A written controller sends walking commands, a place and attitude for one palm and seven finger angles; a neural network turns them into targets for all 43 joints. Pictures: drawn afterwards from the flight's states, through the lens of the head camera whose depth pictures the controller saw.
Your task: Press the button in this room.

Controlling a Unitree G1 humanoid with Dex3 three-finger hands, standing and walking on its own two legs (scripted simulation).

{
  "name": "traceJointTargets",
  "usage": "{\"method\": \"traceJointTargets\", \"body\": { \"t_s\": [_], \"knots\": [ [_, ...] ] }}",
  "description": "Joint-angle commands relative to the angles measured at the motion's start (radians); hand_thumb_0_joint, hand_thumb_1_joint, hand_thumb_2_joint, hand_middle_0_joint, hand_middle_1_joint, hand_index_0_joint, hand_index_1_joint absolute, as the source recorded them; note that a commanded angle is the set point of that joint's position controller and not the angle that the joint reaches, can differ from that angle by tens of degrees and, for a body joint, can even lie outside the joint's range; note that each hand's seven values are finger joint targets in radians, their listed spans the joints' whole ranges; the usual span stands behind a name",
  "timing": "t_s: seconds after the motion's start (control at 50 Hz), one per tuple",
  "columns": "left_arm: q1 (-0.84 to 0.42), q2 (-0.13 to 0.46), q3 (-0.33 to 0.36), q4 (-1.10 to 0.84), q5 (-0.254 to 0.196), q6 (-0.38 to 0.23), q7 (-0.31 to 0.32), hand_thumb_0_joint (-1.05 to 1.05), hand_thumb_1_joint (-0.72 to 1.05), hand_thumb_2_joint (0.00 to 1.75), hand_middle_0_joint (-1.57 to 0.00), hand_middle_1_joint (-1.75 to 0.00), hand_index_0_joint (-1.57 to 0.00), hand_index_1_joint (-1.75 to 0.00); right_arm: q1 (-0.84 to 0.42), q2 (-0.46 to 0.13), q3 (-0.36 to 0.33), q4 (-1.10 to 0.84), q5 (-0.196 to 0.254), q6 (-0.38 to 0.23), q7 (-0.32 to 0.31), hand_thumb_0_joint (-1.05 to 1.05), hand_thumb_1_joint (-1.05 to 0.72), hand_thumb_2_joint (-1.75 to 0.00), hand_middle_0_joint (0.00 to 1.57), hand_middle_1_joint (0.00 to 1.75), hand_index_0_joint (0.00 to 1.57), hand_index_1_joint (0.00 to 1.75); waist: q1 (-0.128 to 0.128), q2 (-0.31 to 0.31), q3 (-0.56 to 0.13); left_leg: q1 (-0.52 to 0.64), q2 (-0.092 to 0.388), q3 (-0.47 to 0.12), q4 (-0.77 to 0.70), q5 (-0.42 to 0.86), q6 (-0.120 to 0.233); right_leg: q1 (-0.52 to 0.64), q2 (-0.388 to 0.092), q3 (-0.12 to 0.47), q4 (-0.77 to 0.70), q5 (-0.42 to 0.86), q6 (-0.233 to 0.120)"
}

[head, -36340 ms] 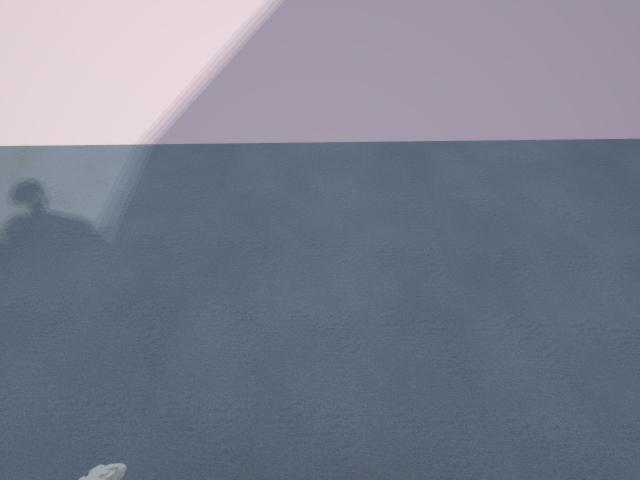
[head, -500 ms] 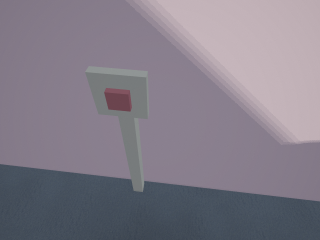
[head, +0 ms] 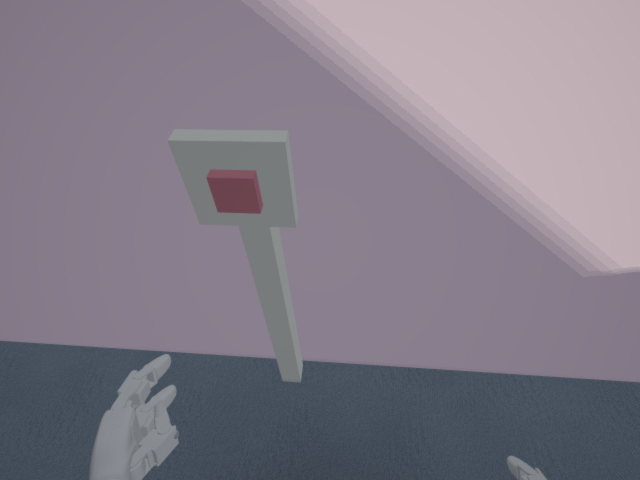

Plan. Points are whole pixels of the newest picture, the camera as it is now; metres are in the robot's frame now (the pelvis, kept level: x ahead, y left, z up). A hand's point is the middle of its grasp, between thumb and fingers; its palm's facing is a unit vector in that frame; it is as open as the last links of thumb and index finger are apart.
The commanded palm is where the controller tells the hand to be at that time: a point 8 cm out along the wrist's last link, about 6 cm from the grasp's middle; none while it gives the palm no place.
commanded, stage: raise the hand and make a fist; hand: left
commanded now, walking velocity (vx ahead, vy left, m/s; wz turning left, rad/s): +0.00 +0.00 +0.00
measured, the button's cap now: (236, 190) +0.52 +0.15 +0.08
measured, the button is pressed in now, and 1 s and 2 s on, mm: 0 0 0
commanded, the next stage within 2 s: aim a knuckle at the button in 1.80 s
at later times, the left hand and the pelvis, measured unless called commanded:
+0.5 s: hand (167, 451) +0.17 +0.19 +0.00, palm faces -0.10 -1.00 -0.02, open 3.6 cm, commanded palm +0.14 +0.25 +0.01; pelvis -0.04 +0.02 -0.06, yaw -1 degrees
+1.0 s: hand (129, 415) +0.19 +0.22 +0.04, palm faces -0.03 -1.00 -0.06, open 3.1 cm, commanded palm +0.17 +0.28 +0.05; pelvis -0.02 +0.04 -0.03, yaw -1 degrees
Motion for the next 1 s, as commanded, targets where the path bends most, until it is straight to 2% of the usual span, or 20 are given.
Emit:
{"method": "traceJointTargets", "body": {
  "t_s": [0.0, 0.04, 0.08, 0.12, 0.16, 0.22, 0.24, 0.28, 0.32, 0.34, 0.38, 0.44, 0.48, 0.52, 0.54, 0.58, 0.64, 0.68, 0.74, 0.98],
  "knots": [
    [0.219, -0.056, 0.005, -0.016, -0.054, -0.292, -0.226, 0.00, 0.90, 0.90, -0.50, -0.63, -0.50, -0.63, -0.160, -0.106, -0.063, -0.271, -0.019, -0.065, 0.037, 0.00, -0.90, -0.90, 0.20, 0.30, 0.20, 0.30, 0.075, -0.326, -0.044, -0.234, -0.020, -0.018, 0.156, 0.073, 0.000, -0.227, -0.023, 0.065, 0.075, 0.174, 0.056],
    [0.238, 0.046, 0.101, 0.002, -0.074, -0.404, -0.360, 0.00, 0.90, 0.90, -0.56, -0.69, -0.56, -0.69, -0.172, -0.109, -0.076, -0.319, -0.007, -0.053, 0.069, 0.00, -0.90, -0.90, 0.20, 0.30, 0.20, 0.30, 0.089, -0.243, -0.097, -0.317, -0.031, -0.008, 0.245, 0.074, -0.014, -0.200, -0.049, 0.142, 0.146, 0.261, 0.051],
    [0.181, 0.132, 0.181, -0.091, -0.087, -0.412, -0.407, 0.00, 0.90, 0.90, -0.61, -0.75, -0.61, -0.75, -0.205, -0.114, -0.076, -0.399, 0.002, -0.024, 0.067, 0.00, -0.90, -0.90, 0.20, 0.30, 0.20, 0.30, 0.102, -0.168, -0.173, -0.371, -0.042, 0.028, 0.284, 0.046, 0.001, -0.167, -0.066, 0.194, 0.161, 0.215, 0.052],
    [0.100, 0.129, 0.176, -0.212, -0.112, -0.345, -0.392, 0.00, 0.90, 0.90, -0.67, -0.81, -0.67, -0.81, -0.228, -0.104, -0.066, -0.469, 0.009, 0.014, 0.051, 0.00, -0.90, -0.90, 0.20, 0.30, 0.20, 0.30, 0.096, -0.100, -0.179, -0.368, -0.045, 0.040, 0.293, -0.008, 0.012, -0.197, -0.059, 0.211, 0.139, 0.067, 0.049],
    [-0.010, 0.126, 0.154, -0.350, -0.110, -0.312, -0.341, 0.00, 0.90, 0.90, -0.72, -0.87, -0.72, -0.87, -0.208, -0.098, -0.061, -0.499, 0.007, 0.038, 0.036, 0.00, -0.90, -0.90, 0.20, 0.30, 0.20, 0.30, 0.063, -0.071, -0.173, -0.349, -0.027, 0.019, 0.306, -0.047, 0.024, -0.270, -0.040, 0.210, 0.128, -0.056, 0.045],
    [-0.071, 0.116, 0.122, -0.523, -0.074, -0.344, -0.270, 0.00, 0.90, 0.90, -0.81, -0.96, -0.81, -0.96, -0.134, -0.078, -0.053, -0.492, -0.004, 0.048, 0.025, 0.00, -0.90, -0.90, 0.20, 0.30, 0.20, 0.30, 0.021, 0.038, -0.204, -0.280, 0.003, -0.009, 0.323, 0.015, 0.037, -0.334, -0.006, 0.148, 0.175, 0.029, 0.029],
    [-0.142, 0.125, 0.093, -0.592, -0.064, -0.365, -0.266, 0.00, 0.90, 0.90, -0.83, -0.99, -0.83, -0.99, -0.115, -0.086, -0.044, -0.486, -0.011, 0.048, 0.023, 0.00, -0.90, -0.90, 0.20, 0.30, 0.20, 0.30, -0.011, 0.007, -0.218, -0.271, 0.013, -0.027, 0.333, 0.025, 0.044, -0.362, 0.008, 0.126, 0.202, 0.049, 0.031],
    [-0.133, 0.100, 0.038, -0.584, -0.053, -0.380, -0.278, 0.00, 0.90, 0.90, -0.89, -1.05, -0.89, -1.05, -0.105, -0.087, -0.034, -0.468, -0.014, 0.037, 0.018, 0.00, -0.90, -0.90, 0.20, 0.30, 0.20, 0.30, -0.029, 0.070, -0.203, -0.247, 0.019, -0.041, 0.332, 0.020, 0.043, -0.408, 0.018, 0.094, 0.211, 0.041, 0.022],
    [-0.112, 0.105, 0.028, -0.535, -0.058, -0.356, -0.305, 0.00, 0.90, 0.90, -0.94, -1.11, -0.94, -1.11, -0.105, -0.097, -0.024, -0.456, -0.010, 0.025, 0.016, 0.00, -0.90, -0.90, 0.20, 0.30, 0.20, 0.30, -0.034, 0.054, -0.182, -0.259, 0.021, -0.057, 0.321, -0.014, 0.042, -0.425, 0.025, 0.075, 0.203, 0.001, 0.021],
    [-0.110, 0.107, 0.024, -0.489, -0.065, -0.326, -0.325, 0.00, 0.90, 0.90, -0.97, -1.14, -0.97, -1.14, -0.116, -0.099, -0.018, -0.451, -0.008, 0.021, 0.013, 0.00, -0.90, -0.90, 0.20, 0.30, 0.20, 0.30, -0.037, 0.005, -0.150, -0.289, 0.022, -0.066, 0.315, -0.039, 0.044, -0.420, 0.028, 0.079, 0.189, -0.033, 0.023],
    [-0.064, 0.137, 0.064, -0.458, -0.073, -0.260, -0.345, 0.00, 0.90, 0.90, -1.02, -1.20, -1.02, -1.20, -0.117, -0.105, -0.016, -0.454, 0.004, 0.016, 0.009, 0.00, -0.90, -0.90, 0.20, 0.30, 0.20, 0.30, -0.006, 0.022, -0.182, -0.285, 0.016, -0.065, 0.284, -0.065, 0.038, -0.377, 0.024, 0.082, 0.162, -0.079, 0.023],
    [-0.004, 0.159, 0.121, -0.426, -0.089, -0.152, -0.328, 0.00, 0.90, 0.90, -1.11, -1.29, -1.11, -1.29, -0.140, -0.092, -0.011, -0.465, 0.011, 0.022, 0.004, 0.00, -0.90, -0.90, 0.20, 0.30, 0.20, 0.30, 0.029, -0.030, -0.199, -0.269, 0.011, -0.071, 0.227, -0.063, 0.039, -0.307, 0.027, 0.061, 0.136, -0.089, 0.025],
    [-0.009, 0.157, 0.139, -0.492, -0.100, -0.130, -0.303, 0.00, 0.90, 0.90, -1.16, -1.35, -1.16, -1.35, -0.140, -0.083, -0.008, -0.473, 0.010, 0.022, 0.003, 0.00, -0.90, -0.90, 0.20, 0.30, 0.20, 0.30, 0.041, -0.009, -0.222, -0.237, 0.012, -0.066, 0.200, -0.051, 0.036, -0.279, 0.022, 0.047, 0.131, -0.078, 0.026],
    [-0.004, 0.154, 0.151, -0.522, -0.101, -0.131, -0.271, 0.00, 0.90, 0.90, -1.22, -1.41, -1.22, -1.41, -0.135, -0.076, -0.005, -0.466, 0.007, 0.018, 0.005, 0.00, -0.90, -0.90, 0.20, 0.30, 0.20, 0.30, 0.044, 0.000, -0.214, -0.215, 0.016, -0.070, 0.182, -0.033, 0.032, -0.277, 0.025, 0.028, 0.136, -0.050, 0.024],
    [-0.005, 0.162, 0.160, -0.500, -0.100, -0.134, -0.262, 0.00, 0.90, 0.90, -1.24, -1.44, -1.24, -1.44, -0.142, -0.077, -0.001, -0.462, 0.001, 0.018, 0.006, 0.00, -0.90, -0.90, 0.20, 0.30, 0.20, 0.30, 0.044, -0.058, -0.191, -0.237, 0.017, -0.078, 0.176, -0.041, 0.033, -0.275, 0.031, 0.022, 0.139, -0.064, 0.024],
    [-0.005, 0.136, 0.130, -0.522, -0.091, -0.160, -0.253, 0.00, 0.90, 0.90, -1.30, -1.50, -1.30, -1.50, -0.125, -0.082, -0.002, -0.459, 0.001, 0.008, 0.011, 0.00, -0.90, -0.90, 0.20, 0.30, 0.20, 0.30, 0.037, -0.008, -0.171, -0.211, 0.018, -0.076, 0.164, -0.042, 0.031, -0.295, 0.030, 0.014, 0.141, -0.056, 0.020],
    [0.005, 0.158, 0.139, -0.504, -0.083, -0.174, -0.256, 0.00, 0.90, 0.90, -1.30, -1.50, -1.30, -1.50, -0.117, -0.096, -0.007, -0.450, 0.001, -0.001, 0.016, 0.00, -0.90, -0.90, 0.20, 0.30, 0.20, 0.30, 0.030, -0.042, -0.164, -0.207, 0.020, -0.078, 0.163, -0.039, 0.030, -0.295, 0.032, 0.011, 0.142, -0.045, 0.021],
    [-0.010, 0.144, 0.118, -0.533, -0.083, -0.179, -0.264, 0.00, 0.90, 0.90, -1.30, -1.50, -1.30, -1.50, -0.105, -0.100, -0.008, -0.455, 0.005, -0.008, 0.019, 0.00, -0.90, -0.90, 0.20, 0.30, 0.20, 0.30, 0.025, 0.005, -0.166, -0.181, 0.018, -0.076, 0.151, -0.041, 0.028, -0.295, 0.028, 0.010, 0.137, -0.037, 0.020],
    [-0.011, 0.167, 0.139, -0.539, -0.085, -0.166, -0.265, 0.00, 0.90, 0.90, -1.30, -1.50, -1.30, -1.50, -0.097, -0.107, -0.010, -0.452, 0.006, -0.012, 0.017, 0.00, -0.90, -0.90, 0.20, 0.30, 0.20, 0.30, 0.026, -0.012, -0.169, -0.161, 0.020, -0.083, 0.139, -0.016, 0.027, -0.278, 0.031, 0.004, 0.134, -0.004, 0.019],
    [-0.092, 0.195, 0.167, -0.572, -0.092, -0.097, -0.280, 0.00, 0.90, 0.90, -1.30, -1.50, -1.30, -1.50, -0.087, -0.109, 0.005, -0.454, 0.014, -0.006, 0.015, 0.00, -0.90, -0.90, 0.20, 0.30, 0.20, 0.30, 0.026, 0.053, -0.155, -0.046, 0.021, -0.087, 0.082, 0.080, 0.019, -0.204, 0.033, -0.003, 0.081, 0.108, 0.016]
  ]
}}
